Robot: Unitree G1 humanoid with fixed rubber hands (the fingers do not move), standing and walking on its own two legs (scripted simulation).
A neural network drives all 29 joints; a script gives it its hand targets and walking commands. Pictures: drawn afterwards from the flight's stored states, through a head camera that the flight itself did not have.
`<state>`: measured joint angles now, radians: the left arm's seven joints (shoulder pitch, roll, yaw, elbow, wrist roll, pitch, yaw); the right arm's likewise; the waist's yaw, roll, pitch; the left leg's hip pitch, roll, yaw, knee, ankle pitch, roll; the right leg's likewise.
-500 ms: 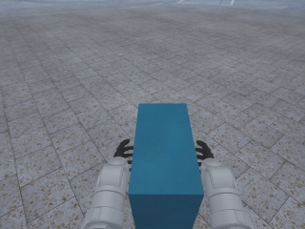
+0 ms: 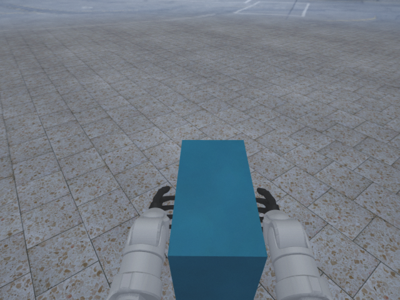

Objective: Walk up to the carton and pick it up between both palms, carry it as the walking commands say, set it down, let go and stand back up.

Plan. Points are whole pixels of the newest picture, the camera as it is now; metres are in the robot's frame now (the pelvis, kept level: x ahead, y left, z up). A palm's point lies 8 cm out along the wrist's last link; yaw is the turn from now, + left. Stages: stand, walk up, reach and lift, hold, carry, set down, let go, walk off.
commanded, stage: hold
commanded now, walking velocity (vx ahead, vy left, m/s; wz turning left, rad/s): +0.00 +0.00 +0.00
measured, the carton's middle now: (213, 225) +0.33 +0.00 -0.01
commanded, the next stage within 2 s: carry in 0.58 s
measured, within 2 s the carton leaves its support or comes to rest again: neither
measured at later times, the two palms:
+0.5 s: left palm (156, 217) +0.30 +0.12 +0.05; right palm (272, 220) +0.30 -0.12 +0.05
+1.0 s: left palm (203, 170) +0.42 +0.03 +0.08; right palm (308, 190) +0.36 -0.21 +0.08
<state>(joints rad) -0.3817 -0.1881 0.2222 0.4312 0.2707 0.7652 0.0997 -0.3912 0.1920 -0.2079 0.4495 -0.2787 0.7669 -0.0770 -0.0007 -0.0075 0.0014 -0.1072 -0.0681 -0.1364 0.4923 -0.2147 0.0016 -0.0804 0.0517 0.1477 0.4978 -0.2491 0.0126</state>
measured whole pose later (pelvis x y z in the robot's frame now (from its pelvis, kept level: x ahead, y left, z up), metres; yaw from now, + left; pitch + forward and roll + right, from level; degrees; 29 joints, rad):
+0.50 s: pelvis +0.00 +0.00 +0.00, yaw +0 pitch -9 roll +0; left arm -0.38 -0.19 0.21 0.41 0.27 0.77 0.10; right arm -0.39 0.19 -0.20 0.43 -0.28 0.77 -0.07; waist 0.00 -0.01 0.01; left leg -0.11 -0.06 -0.13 0.49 -0.21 0.00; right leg -0.09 0.05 0.14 0.50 -0.25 0.01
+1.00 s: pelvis +0.10 -0.03 +0.00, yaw -15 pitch +7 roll +1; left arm -0.28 -0.16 0.12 -0.12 0.09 1.12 0.18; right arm -0.30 0.16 -0.01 -0.07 -0.09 1.11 -0.21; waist 0.01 -0.01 -0.15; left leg -0.26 0.06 0.17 0.39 -0.24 -0.02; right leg -0.42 0.02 0.02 0.76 -0.38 -0.03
